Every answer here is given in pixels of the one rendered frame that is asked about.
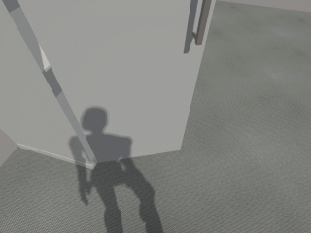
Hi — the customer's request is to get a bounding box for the handle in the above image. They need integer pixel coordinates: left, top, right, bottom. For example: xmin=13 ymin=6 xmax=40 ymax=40
xmin=192 ymin=0 xmax=212 ymax=46

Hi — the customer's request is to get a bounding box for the fridge door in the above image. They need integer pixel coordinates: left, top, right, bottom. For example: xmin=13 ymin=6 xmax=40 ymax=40
xmin=18 ymin=0 xmax=216 ymax=163

